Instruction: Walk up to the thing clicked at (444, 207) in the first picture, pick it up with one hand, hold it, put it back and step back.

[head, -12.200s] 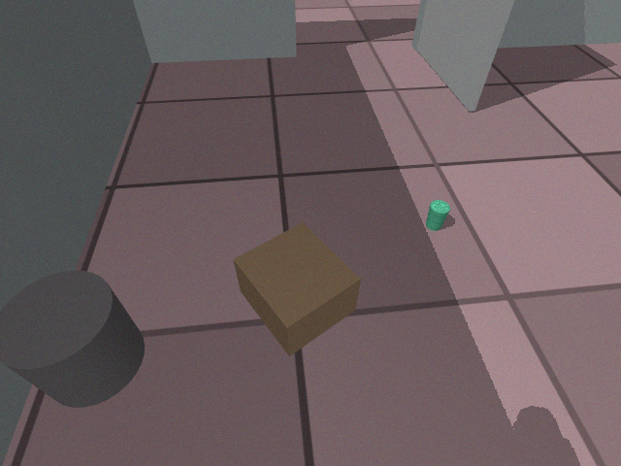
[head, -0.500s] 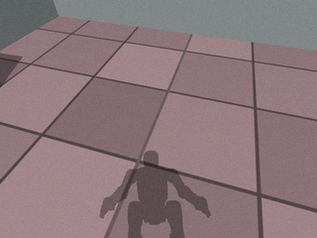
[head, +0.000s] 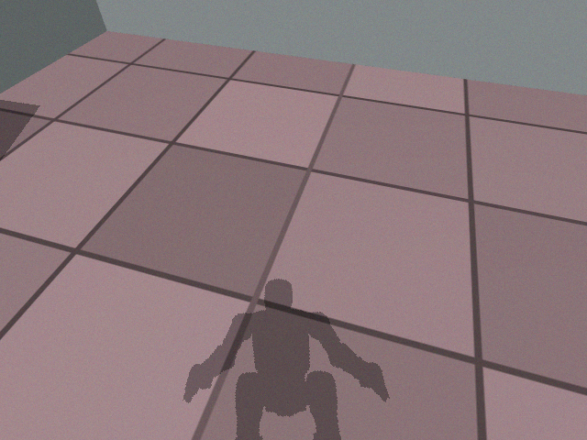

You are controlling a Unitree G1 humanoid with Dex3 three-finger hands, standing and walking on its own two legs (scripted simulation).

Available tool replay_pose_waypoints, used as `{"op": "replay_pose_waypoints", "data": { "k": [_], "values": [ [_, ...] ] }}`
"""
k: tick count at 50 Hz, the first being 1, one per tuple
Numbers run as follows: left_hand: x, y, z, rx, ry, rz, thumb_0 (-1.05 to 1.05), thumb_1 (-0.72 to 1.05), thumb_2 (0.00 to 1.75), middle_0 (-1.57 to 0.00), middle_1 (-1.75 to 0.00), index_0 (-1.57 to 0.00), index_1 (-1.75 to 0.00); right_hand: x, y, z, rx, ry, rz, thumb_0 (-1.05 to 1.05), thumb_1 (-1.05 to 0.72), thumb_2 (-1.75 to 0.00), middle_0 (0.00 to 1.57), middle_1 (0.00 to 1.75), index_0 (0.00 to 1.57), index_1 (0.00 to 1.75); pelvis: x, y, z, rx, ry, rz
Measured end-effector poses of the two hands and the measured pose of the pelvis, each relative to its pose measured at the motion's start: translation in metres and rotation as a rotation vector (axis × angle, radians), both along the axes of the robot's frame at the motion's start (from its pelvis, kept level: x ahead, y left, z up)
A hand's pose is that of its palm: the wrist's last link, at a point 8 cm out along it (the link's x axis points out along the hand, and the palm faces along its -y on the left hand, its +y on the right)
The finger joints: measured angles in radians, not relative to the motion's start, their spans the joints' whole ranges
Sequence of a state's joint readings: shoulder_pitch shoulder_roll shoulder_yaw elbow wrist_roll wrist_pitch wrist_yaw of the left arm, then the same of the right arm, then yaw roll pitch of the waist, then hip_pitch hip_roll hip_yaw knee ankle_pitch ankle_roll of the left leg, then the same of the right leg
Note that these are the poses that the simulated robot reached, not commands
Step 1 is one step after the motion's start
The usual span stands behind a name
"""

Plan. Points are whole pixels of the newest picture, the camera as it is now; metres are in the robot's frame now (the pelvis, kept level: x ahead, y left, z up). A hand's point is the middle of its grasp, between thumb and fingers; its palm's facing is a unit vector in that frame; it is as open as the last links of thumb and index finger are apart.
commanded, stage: stand
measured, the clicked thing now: out of the picture -0.05 +0.84 -0.72
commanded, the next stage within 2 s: walk up in 0.36 s
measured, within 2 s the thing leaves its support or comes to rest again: neither
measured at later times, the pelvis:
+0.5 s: pelvis +0.02 +0.00 -0.01, yaw +1 degrees
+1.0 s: pelvis +0.20 +0.08 -0.01, yaw +0 degrees
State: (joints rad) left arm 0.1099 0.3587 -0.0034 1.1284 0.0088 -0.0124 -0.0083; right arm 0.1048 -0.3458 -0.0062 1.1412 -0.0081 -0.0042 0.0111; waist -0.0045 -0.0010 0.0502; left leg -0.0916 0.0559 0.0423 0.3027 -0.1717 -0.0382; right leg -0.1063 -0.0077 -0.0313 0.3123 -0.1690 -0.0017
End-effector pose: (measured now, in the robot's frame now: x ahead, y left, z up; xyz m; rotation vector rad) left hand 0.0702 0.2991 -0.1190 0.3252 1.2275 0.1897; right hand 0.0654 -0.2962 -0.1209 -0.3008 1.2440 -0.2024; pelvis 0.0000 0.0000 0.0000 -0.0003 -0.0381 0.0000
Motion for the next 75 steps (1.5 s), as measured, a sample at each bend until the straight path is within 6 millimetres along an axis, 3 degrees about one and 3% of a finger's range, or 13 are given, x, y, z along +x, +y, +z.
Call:
{"op": "replay_pose_waypoints", "data": {
  "k": [19, 24, 29, 33, 36, 40, 47, 53, 58, 62, 65, 69, 75],
  "values": [
    [0.003, 0.002, 0.002, -0.003, -0.008, 0.003, 0.00, 0.91, 0.89, -0.21, -0.30, -0.20, -0.30, 0.002, 0.002, -0.001, 0.006, -0.009, 0.000, 0.01, -0.91, -0.90, 0.20, 0.30, 0.20, 0.30, 0.002, 0.001, 0.000, 0.002, 0.000, -0.001],
    [0.005, 0.014, 0.006, -0.004, -0.045, 0.012, 0.00, 0.91, 0.89, -0.21, -0.30, -0.20, -0.30, 0.007, -0.011, 0.000, 0.006, -0.034, 0.006, 0.01, -0.91, -0.90, 0.21, 0.30, 0.20, 0.30, 0.014, 0.001, -0.005, -0.001, 0.021, 0.004],
    [-0.009, 0.039, 0.006, 0.022, -0.043, 0.067, 0.00, 0.91, 0.89, -0.21, -0.30, -0.20, -0.30, 0.035, -0.016, 0.004, -0.042, -0.004, 0.051, 0.01, -0.91, -0.90, 0.20, 0.30, 0.20, 0.30, 0.029, 0.014, -0.009, -0.026, 0.008, 0.035],
    [-0.019, 0.066, 0.000, 0.028, 0.032, 0.102, 0.00, 0.91, 0.89, -0.21, -0.30, -0.20, -0.30, 0.077, -0.002, 0.016, -0.061, -0.048, 0.082, 0.01, -0.91, -0.90, 0.20, 0.30, 0.20, 0.30, 0.054, 0.031, -0.010, -0.035, 0.002, 0.033],
    [-0.010, 0.089, -0.014, 0.021, 0.072, 0.117, 0.00, 0.91, 0.89, -0.21, -0.30, -0.20, -0.30, 0.109, 0.013, 0.022, -0.088, -0.097, 0.095, 0.01, -0.91, -0.90, 0.20, 0.30, 0.20, 0.30, 0.078, 0.048, -0.018, -0.030, -0.004, 0.039],
    [0.032, 0.101, -0.023, 0.006, 0.097, 0.073, 0.01, 0.91, 0.89, -0.21, -0.30, -0.20, -0.30, 0.130, 0.032, 0.029, -0.105, -0.165, 0.059, 0.01, -0.91, -0.90, 0.20, 0.30, 0.20, 0.30, 0.108, 0.065, -0.019, -0.013, -0.008, 0.018],
    [0.148, 0.101, -0.010, -0.044, -0.043, -0.017, 0.00, 0.91, 0.89, -0.21, -0.30, -0.20, -0.30, 0.142, 0.052, 0.034, -0.084, -0.104, -0.001, 0.01, -0.90, -0.90, 0.21, 0.30, 0.20, 0.30, 0.168, 0.078, -0.006, -0.002, -0.022, 0.005],
    [0.244, 0.095, -0.004, -0.038, -0.072, -0.079, 0.00, 0.91, 0.89, -0.21, -0.30, -0.20, -0.30, 0.168, 0.056, 0.019, -0.052, -0.035, -0.046, 0.01, -0.90, -0.90, 0.21, 0.30, 0.20, 0.30, 0.230, 0.077, -0.010, 0.012, -0.019, -0.010],
    [0.343, 0.076, -0.004, -0.019, -0.110, -0.128, 0.00, 0.91, 0.89, -0.21, -0.30, -0.20, -0.30, 0.205, 0.046, -0.007, -0.027, 0.036, -0.076, 0.01, -0.90, -0.90, 0.21, 0.30, 0.20, 0.30, 0.293, 0.065, -0.024, 0.022, 0.004, -0.009],
    [0.419, 0.052, -0.005, -0.007, -0.197, -0.139, 0.00, 0.91, 0.89, -0.21, -0.30, -0.20, -0.30, 0.251, 0.033, -0.030, -0.019, 0.089, -0.075, 0.01, -0.90, -0.90, 0.21, 0.30, 0.20, 0.30, 0.344, 0.050, -0.037, -0.020, 0.004, 0.001],
    [0.450, 0.038, 0.004, -0.014, -0.256, -0.119, 0.00, 0.91, 0.89, -0.21, -0.30, -0.20, -0.30, 0.300, 0.031, -0.026, -0.001, 0.067, -0.044, 0.01, -0.91, -0.90, 0.21, 0.30, 0.20, 0.30, 0.373, 0.041, -0.031, 0.010, -0.009, 0.004],
    [0.464, 0.033, 0.017, -0.014, -0.248, -0.073, 0.00, 0.91, 0.89, -0.21, -0.30, -0.20, -0.30, 0.377, 0.026, -0.008, 0.003, -0.032, 0.006, 0.01, -0.91, -0.90, 0.21, 0.30, 0.20, 0.30, 0.413, 0.038, -0.015, 0.019, -0.020, 0.000],
    [0.470, 0.049, 0.016, 0.002, -0.149, -0.043, 0.00, 0.91, 0.89, -0.21, -0.30, -0.20, -0.30, 0.476, 0.019, 0.012, -0.024, -0.158, 0.058, 0.01, -0.91, -0.90, 0.20, 0.30, 0.20, 0.30, 0.468, 0.043, -0.009, -0.012, -0.022, -0.006]
  ]
}}
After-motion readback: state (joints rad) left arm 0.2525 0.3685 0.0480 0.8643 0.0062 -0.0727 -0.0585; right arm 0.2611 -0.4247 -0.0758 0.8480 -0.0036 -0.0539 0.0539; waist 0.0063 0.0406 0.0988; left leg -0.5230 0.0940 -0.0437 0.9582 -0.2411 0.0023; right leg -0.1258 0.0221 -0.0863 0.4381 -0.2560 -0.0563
